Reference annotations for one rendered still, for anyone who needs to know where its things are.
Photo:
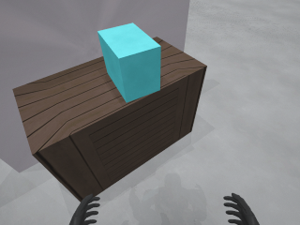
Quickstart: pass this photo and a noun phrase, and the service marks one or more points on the carton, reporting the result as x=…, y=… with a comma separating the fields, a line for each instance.
x=132, y=60

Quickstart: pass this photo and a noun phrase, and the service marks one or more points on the robot right hand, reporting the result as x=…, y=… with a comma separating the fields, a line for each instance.
x=245, y=214

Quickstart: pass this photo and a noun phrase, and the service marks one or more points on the pedestal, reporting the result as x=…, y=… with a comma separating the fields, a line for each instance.
x=80, y=128

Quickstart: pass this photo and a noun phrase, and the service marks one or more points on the robot left hand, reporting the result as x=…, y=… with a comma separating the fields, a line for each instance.
x=81, y=213

